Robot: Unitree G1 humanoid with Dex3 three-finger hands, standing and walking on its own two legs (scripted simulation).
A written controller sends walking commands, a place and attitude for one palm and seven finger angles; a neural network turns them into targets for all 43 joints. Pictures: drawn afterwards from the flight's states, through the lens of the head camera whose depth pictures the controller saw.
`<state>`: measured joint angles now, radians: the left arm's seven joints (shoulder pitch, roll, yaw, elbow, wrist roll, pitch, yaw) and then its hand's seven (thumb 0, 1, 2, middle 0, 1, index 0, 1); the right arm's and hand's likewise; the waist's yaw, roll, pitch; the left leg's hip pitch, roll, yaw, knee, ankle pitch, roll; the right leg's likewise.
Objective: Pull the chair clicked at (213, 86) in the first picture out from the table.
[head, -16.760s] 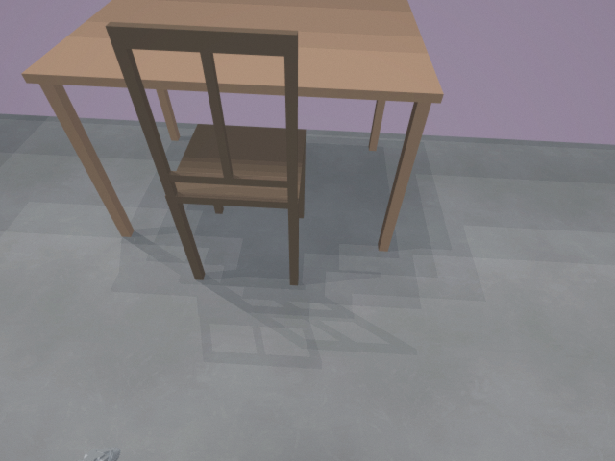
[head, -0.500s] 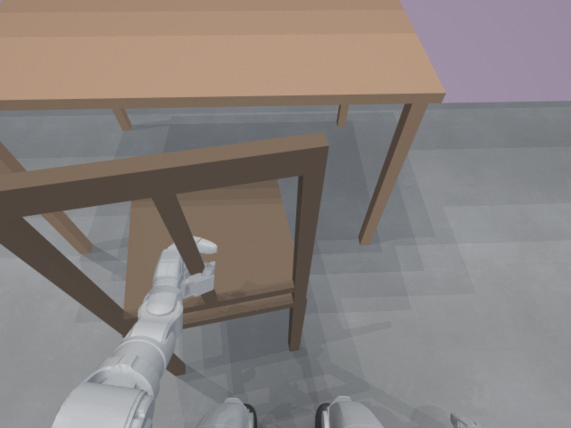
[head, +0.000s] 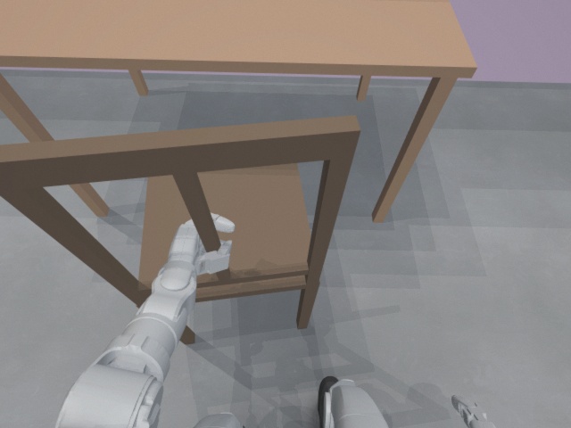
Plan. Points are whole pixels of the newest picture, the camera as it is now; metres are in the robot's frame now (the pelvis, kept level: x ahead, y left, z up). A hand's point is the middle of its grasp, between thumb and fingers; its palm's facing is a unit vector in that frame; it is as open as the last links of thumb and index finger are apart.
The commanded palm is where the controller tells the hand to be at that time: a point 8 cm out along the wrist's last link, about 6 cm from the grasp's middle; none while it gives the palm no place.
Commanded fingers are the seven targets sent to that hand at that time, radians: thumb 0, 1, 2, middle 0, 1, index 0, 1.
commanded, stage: step backward, pulling the chair out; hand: left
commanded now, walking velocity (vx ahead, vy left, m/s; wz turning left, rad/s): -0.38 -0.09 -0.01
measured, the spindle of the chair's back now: (209, 236) +0.39 +0.13 -0.04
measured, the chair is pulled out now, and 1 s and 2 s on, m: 0.26 0.30 0.32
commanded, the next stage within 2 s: none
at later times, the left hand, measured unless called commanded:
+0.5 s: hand (219, 268) +0.34 +0.11 -0.06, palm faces +0.00 -0.98 -0.19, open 5.5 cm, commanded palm +0.36 +0.16 -0.05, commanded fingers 0.00 0.90 0.90 -0.50 -1.45 -0.50 -1.45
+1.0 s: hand (217, 281) +0.32 +0.12 -0.06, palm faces -0.01 -0.98 -0.19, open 5.5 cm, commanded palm +0.34 +0.17 -0.05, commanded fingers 0.00 0.90 0.90 -0.50 -1.45 -0.50 -1.45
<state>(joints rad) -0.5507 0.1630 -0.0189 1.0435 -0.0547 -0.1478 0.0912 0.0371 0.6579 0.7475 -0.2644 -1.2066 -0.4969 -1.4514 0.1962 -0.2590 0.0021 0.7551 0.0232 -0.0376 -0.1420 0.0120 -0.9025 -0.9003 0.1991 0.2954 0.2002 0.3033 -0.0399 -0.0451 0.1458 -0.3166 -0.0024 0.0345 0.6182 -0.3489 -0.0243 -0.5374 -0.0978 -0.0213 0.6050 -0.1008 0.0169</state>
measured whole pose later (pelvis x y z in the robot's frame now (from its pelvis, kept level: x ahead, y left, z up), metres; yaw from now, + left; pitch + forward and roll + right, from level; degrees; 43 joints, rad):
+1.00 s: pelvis -0.04 +0.00 +0.00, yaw -1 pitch +4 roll +1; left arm -0.53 0.16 0.05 1.13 -0.05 -0.21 0.10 0.05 0.64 0.77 -0.29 -1.20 -0.50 -1.45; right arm 0.22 -0.28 0.01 0.80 0.04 -0.07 -0.14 0.01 -0.90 -0.90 0.20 0.30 0.20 0.30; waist -0.06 0.00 0.10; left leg -0.41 0.01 0.01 0.63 -0.26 -0.02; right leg -0.54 -0.06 -0.01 0.54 -0.07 0.02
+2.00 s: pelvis -0.06 -0.02 -0.01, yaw -2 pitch +3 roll +1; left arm -0.53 0.22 0.07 1.12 -0.06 -0.18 0.09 0.06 0.62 0.80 -0.31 -1.21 -0.50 -1.45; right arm 0.24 -0.24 0.02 0.79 0.04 -0.08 -0.13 0.01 -0.90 -0.90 0.20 0.30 0.20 0.30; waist -0.05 0.00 0.11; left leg -0.44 0.03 -0.02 0.70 -0.32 -0.05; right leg -0.55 -0.03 -0.03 0.64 -0.14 -0.02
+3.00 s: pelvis -0.16 -0.01 +0.00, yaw -2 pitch +2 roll +0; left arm -0.58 0.20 0.06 1.14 -0.07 -0.15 0.08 0.07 0.65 0.75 -0.25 -1.21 -0.50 -1.45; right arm 0.24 -0.27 0.01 0.80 0.03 -0.08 -0.14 0.01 -0.90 -0.90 0.20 0.30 0.20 0.30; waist -0.05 0.00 0.14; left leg -0.40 0.01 -0.02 0.62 -0.26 -0.02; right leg -0.48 -0.03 -0.01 0.66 -0.29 0.01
